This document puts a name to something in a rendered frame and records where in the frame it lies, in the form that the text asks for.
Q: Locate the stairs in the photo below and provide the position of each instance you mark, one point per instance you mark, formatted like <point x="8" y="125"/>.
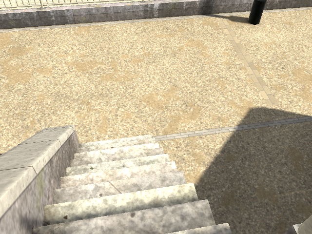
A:
<point x="126" y="185"/>

